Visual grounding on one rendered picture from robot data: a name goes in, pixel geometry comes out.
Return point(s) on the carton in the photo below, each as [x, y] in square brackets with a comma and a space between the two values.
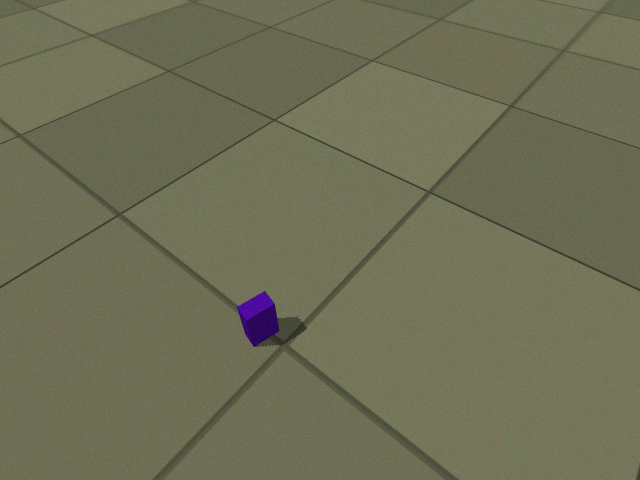
[259, 318]

